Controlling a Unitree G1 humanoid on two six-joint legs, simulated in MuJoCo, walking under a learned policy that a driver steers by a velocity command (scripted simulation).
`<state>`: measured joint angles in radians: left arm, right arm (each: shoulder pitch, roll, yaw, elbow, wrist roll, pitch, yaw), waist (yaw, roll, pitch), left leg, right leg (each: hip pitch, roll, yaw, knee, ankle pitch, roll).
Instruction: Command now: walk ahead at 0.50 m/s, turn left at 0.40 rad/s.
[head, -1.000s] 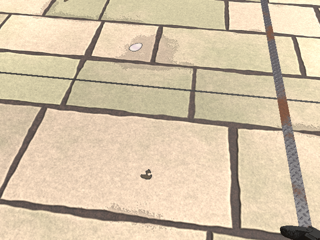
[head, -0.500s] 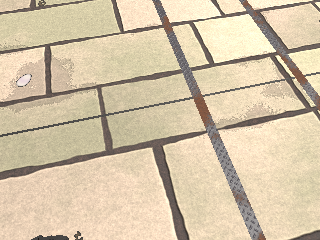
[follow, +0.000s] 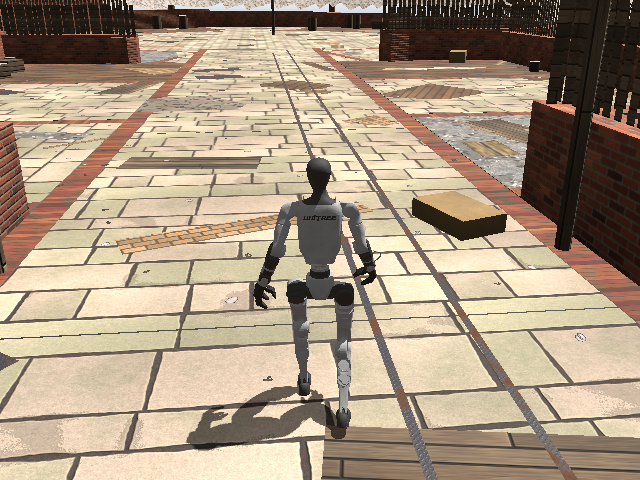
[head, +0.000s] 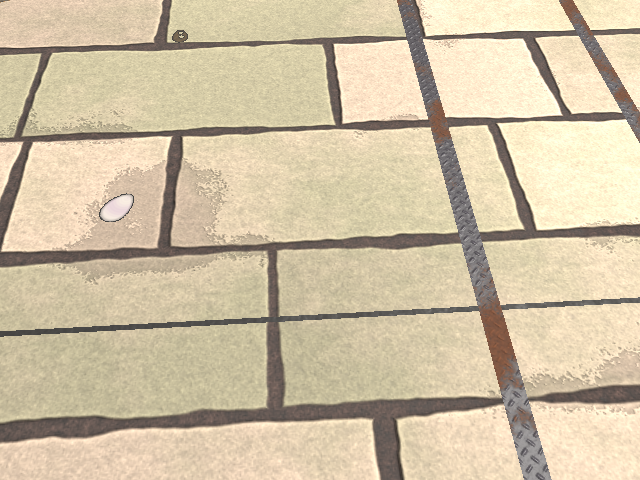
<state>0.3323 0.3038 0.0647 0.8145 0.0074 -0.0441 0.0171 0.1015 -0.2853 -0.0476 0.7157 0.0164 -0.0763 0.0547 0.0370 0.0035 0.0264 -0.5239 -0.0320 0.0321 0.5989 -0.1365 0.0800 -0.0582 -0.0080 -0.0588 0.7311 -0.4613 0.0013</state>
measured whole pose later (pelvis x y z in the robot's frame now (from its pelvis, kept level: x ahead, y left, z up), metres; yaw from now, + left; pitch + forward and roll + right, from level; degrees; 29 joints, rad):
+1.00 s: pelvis +0.35 +0.02 +0.02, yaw +15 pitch -1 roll -1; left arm 0.17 0.24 0.02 0.86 0.01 -0.02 0.00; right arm 0.23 -0.23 -0.03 0.76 -0.01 0.01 -0.03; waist 0.01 0.00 0.02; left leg -0.23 0.01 -0.06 0.57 -0.32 -0.02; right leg -0.27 0.01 -0.01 0.54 -0.25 0.00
